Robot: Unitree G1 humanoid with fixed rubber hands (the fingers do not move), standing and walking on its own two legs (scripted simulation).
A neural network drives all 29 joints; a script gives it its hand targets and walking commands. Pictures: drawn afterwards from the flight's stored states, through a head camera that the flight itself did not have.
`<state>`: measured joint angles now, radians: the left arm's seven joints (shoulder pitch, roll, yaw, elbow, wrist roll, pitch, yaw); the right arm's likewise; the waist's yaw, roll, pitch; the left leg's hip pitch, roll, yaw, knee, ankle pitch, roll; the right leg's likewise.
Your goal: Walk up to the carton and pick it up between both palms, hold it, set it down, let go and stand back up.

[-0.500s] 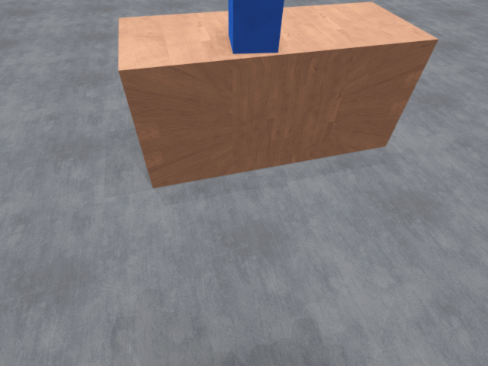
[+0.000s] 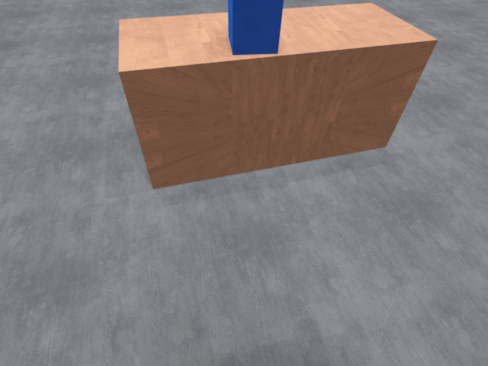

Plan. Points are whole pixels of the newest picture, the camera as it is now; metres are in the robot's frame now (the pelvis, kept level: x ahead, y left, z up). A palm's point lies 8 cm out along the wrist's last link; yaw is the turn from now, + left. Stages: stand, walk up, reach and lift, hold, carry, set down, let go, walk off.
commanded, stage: stand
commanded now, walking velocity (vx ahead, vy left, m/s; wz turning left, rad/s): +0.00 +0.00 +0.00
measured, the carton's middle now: (253, 15) +1.46 -0.04 +0.04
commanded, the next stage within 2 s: none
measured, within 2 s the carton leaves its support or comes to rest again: neither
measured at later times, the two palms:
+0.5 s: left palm out of the picture -0.04 +0.20 -0.15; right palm out of the picture -0.03 -0.20 -0.15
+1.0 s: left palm out of the picture -0.03 +0.20 -0.15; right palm out of the picture -0.04 -0.20 -0.15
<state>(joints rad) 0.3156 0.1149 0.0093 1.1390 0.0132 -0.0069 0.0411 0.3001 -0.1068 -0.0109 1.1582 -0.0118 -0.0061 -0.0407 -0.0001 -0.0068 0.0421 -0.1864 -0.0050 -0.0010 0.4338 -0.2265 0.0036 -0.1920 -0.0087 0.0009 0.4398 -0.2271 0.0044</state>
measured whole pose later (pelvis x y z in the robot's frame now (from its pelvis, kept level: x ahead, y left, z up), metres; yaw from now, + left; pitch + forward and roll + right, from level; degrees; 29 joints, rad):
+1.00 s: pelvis +0.01 +0.00 +0.00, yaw -1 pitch -1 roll +0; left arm 0.35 0.11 -0.01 1.15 0.01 -0.01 0.04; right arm 0.34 -0.11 0.00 1.15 -0.01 -0.02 -0.04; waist 0.00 0.00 0.02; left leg -0.18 0.00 0.01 0.42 -0.23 0.01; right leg -0.19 -0.01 0.01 0.43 -0.23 0.01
